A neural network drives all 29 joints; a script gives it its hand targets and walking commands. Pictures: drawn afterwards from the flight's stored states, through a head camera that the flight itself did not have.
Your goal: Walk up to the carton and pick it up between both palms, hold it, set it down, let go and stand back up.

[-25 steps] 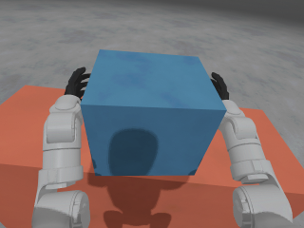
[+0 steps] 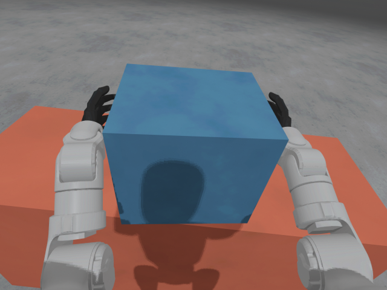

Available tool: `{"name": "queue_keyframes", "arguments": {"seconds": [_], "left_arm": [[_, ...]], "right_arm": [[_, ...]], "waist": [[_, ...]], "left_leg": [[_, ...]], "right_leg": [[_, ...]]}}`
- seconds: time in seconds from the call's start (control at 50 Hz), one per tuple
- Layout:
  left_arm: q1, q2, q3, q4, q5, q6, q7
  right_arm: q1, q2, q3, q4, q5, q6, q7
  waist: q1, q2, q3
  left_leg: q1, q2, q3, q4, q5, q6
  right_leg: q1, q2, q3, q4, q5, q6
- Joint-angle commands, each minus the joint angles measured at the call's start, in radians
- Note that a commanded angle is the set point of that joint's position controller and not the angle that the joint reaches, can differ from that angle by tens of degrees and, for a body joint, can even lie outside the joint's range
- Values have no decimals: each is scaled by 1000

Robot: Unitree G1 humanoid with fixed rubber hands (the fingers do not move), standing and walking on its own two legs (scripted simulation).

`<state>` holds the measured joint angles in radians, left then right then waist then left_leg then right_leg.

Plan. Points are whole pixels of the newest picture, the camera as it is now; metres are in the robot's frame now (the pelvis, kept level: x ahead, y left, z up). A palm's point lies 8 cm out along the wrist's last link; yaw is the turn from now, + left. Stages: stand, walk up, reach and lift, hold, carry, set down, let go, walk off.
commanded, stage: hold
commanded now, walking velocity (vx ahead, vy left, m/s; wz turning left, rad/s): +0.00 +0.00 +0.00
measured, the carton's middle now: (188, 145) +0.38 +0.01 +0.16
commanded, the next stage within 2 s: none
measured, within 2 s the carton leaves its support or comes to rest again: neither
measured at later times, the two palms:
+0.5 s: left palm (94, 124) +0.35 +0.19 +0.22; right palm (279, 129) +0.37 -0.17 +0.22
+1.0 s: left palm (94, 125) +0.35 +0.19 +0.22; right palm (279, 129) +0.37 -0.17 +0.22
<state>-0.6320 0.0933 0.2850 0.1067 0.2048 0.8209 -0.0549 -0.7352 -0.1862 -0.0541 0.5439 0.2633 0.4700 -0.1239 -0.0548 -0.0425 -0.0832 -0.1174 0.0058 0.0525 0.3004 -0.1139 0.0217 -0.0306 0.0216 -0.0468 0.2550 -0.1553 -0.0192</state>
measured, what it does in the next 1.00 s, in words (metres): stands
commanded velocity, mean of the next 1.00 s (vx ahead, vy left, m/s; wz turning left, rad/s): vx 0.00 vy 0.00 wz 0.00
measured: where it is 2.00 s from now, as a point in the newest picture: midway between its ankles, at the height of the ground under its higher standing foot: outside the picture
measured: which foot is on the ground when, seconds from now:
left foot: down 0.00-1.00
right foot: down 0.00-1.00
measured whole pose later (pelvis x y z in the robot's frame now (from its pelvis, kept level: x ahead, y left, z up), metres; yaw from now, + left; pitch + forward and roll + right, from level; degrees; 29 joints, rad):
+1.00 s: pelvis +0.00 +0.00 +0.00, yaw +0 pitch -4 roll -1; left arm -0.64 0.10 0.29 0.13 0.20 0.80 -0.05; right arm -0.74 -0.18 -0.06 0.55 0.26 0.46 -0.13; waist -0.06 -0.05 -0.09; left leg -0.12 0.01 0.05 0.30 -0.11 0.02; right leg -0.03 0.02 -0.05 0.25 -0.16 -0.02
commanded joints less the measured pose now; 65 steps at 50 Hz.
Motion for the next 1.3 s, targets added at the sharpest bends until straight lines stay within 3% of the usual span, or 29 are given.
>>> {"name": "queue_keyframes", "arguments": {"seconds": [0.0, 1.28], "left_arm": [[-666, -493, -426, -172, -181, -84, -126], [-667, -490, -411, -139, -168, -92, -137]], "right_arm": [[-786, 533, 319, -358, 116, -64, 138], [-786, 546, 318, -330, 108, -65, 128]], "waist": [[-8, 65, -380], [-7, 65, -354]], "left_leg": [[267, -15, -44, 17, 226, -24], [239, -20, -43, 5, 196, -19]], "right_leg": [[-48, 26, 15, -31, 172, 36], [-31, 20, 18, -33, 163, 40]]}}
